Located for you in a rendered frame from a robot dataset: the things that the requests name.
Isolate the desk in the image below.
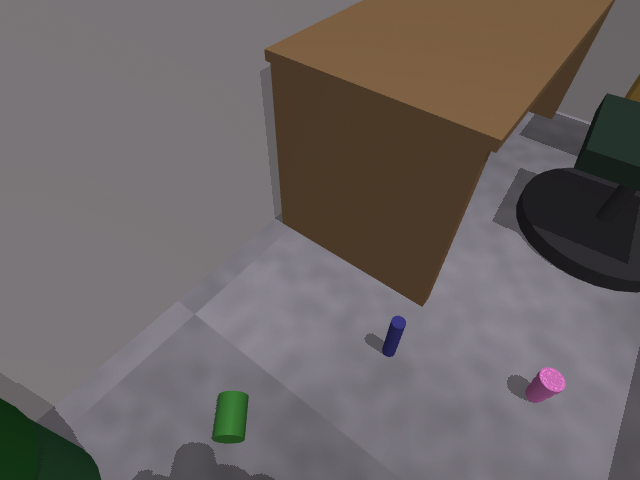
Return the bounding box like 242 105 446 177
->
264 0 615 307

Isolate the potted plant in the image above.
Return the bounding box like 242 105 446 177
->
0 398 101 480

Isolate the office chair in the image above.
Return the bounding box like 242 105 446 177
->
516 93 640 293

